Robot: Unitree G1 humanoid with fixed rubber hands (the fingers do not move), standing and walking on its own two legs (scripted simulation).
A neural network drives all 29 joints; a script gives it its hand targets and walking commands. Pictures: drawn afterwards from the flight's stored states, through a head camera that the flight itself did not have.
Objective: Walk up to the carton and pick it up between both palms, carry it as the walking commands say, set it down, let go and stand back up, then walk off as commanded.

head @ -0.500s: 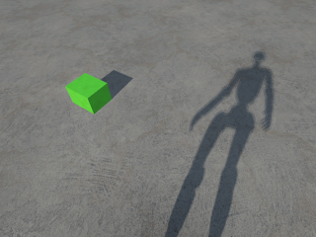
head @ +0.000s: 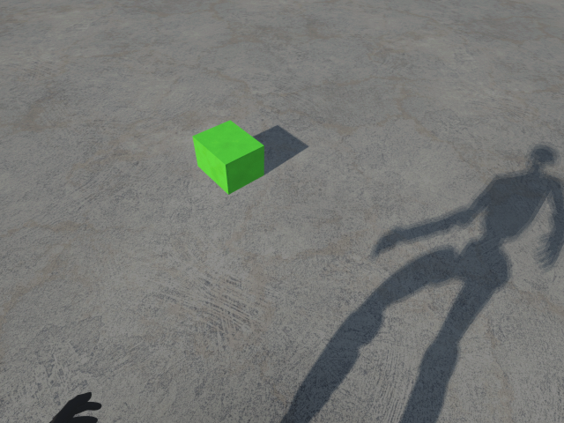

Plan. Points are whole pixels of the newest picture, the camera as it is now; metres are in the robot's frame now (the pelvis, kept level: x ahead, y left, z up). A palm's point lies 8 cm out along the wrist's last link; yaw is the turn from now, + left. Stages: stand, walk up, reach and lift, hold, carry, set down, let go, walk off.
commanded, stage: walk up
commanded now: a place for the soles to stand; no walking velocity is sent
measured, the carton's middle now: (229, 156) +1.44 +0.29 -0.65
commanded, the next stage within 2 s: none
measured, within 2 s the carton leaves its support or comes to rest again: neither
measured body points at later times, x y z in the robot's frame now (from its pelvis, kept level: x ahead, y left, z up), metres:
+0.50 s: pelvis +0.21 -0.04 +0.03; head +0.23 -0.05 +0.47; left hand +0.15 +0.29 -0.06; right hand +0.43 -0.32 -0.08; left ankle +0.20 +0.10 -0.66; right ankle +0.24 -0.13 -0.71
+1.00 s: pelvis +0.45 -0.03 +0.00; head +0.44 -0.02 +0.45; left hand +0.36 +0.30 -0.10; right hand +0.70 -0.30 -0.07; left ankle +0.35 +0.10 -0.71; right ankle +0.63 -0.12 -0.70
